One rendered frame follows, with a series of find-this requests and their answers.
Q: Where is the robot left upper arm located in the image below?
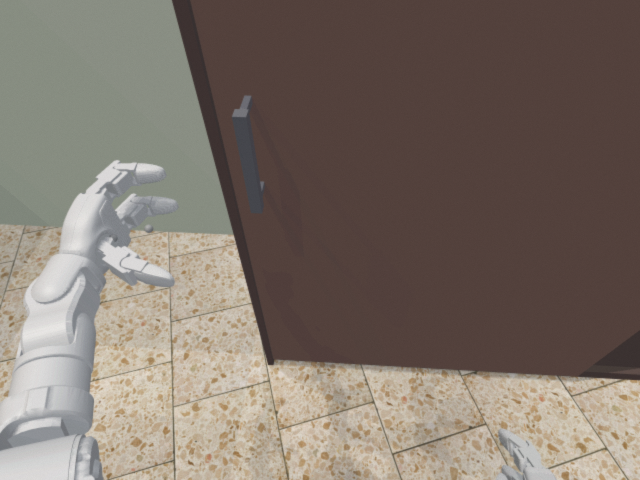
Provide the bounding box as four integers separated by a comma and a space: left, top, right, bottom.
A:
0, 434, 104, 480

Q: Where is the handle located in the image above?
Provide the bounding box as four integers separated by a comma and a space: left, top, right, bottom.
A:
232, 95, 265, 214

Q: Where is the right robot hand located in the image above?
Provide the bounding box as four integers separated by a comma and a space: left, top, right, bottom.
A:
496, 428, 557, 480

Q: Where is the wardrobe door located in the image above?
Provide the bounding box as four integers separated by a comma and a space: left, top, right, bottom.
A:
190, 0, 640, 377
594, 330, 640, 368

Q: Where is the left robot hand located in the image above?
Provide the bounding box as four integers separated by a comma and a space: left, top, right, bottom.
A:
58, 160, 179, 287

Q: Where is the left robot forearm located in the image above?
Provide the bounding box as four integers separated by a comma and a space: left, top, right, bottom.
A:
0, 253, 106, 450

